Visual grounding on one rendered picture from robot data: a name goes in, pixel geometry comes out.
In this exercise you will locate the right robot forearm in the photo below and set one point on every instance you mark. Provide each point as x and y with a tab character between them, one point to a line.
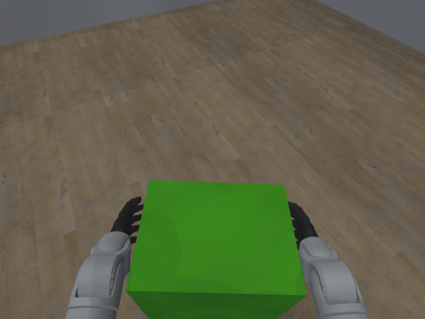
334	287

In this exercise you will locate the left robot forearm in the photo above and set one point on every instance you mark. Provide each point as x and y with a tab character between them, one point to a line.
98	286

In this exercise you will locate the right robot hand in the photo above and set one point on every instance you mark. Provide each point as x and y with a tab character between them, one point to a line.
301	223

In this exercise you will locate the carton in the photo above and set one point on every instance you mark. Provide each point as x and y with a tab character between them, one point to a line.
208	250

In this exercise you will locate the left robot hand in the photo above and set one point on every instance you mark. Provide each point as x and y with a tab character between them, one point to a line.
126	218

